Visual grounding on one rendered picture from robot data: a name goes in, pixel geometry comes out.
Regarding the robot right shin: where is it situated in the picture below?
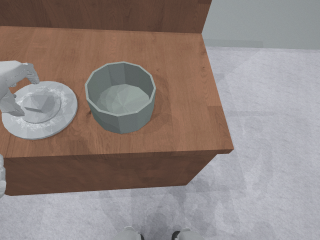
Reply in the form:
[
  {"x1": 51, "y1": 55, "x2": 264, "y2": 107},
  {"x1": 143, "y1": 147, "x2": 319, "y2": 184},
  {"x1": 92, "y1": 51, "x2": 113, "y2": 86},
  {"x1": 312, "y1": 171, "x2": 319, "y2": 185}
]
[{"x1": 178, "y1": 228, "x2": 191, "y2": 236}]

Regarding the robot left thigh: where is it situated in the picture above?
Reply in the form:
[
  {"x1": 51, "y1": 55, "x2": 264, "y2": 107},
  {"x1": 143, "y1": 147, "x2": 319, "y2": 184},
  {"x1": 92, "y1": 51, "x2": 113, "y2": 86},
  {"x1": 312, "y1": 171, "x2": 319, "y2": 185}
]
[{"x1": 112, "y1": 230, "x2": 141, "y2": 240}]

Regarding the knob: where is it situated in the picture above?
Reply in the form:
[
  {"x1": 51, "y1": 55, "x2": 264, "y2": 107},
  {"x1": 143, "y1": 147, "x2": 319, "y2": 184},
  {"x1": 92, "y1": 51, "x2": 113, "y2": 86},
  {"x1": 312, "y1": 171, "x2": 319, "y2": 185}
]
[{"x1": 24, "y1": 93, "x2": 50, "y2": 113}]

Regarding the robot left hand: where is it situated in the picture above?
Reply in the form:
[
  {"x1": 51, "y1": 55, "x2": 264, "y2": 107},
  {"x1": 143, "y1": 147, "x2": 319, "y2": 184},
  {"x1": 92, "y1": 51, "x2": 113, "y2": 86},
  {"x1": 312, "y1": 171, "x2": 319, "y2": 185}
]
[{"x1": 0, "y1": 60, "x2": 40, "y2": 117}]

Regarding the table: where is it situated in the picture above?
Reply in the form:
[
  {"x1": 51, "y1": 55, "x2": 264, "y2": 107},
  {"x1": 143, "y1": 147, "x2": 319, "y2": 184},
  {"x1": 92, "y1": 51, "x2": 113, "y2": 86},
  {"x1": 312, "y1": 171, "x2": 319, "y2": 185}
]
[{"x1": 0, "y1": 0, "x2": 234, "y2": 196}]

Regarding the lid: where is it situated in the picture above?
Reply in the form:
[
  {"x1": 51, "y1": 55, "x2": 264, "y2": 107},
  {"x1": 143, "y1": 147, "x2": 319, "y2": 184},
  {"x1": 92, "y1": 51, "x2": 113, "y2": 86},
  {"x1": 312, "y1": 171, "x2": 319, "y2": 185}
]
[{"x1": 1, "y1": 81, "x2": 78, "y2": 140}]

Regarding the pot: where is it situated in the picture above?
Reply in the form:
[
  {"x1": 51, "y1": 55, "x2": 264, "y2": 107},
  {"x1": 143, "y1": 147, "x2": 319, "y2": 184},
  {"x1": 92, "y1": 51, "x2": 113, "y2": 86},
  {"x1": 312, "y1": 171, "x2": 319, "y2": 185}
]
[{"x1": 85, "y1": 61, "x2": 156, "y2": 134}]

